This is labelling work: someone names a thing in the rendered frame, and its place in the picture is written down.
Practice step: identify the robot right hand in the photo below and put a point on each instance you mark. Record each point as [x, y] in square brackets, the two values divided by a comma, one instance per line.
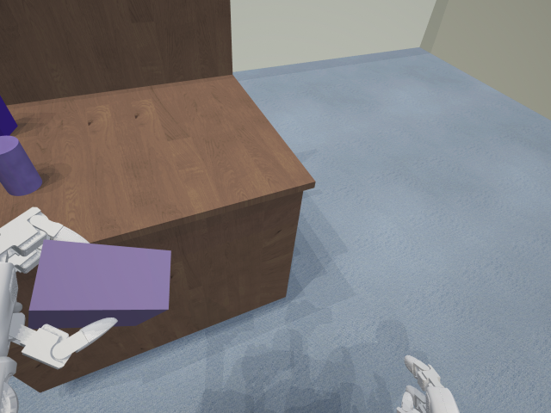
[437, 400]

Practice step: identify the sponge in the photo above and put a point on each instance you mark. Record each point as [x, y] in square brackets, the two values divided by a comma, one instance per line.
[78, 284]

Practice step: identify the left robot forearm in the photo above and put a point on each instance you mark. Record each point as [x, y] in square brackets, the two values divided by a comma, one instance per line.
[8, 399]

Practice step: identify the table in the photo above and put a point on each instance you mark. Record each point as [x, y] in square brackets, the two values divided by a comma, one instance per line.
[143, 137]

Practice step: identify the robot left hand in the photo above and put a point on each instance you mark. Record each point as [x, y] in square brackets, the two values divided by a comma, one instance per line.
[21, 242]

